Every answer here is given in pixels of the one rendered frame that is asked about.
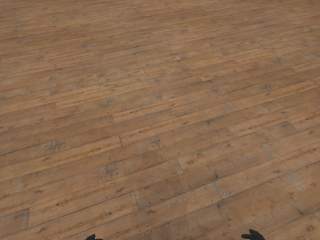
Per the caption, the right robot hand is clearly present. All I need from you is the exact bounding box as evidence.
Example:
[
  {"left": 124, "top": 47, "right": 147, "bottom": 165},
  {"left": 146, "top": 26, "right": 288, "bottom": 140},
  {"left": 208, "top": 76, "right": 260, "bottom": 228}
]
[{"left": 241, "top": 229, "right": 265, "bottom": 240}]

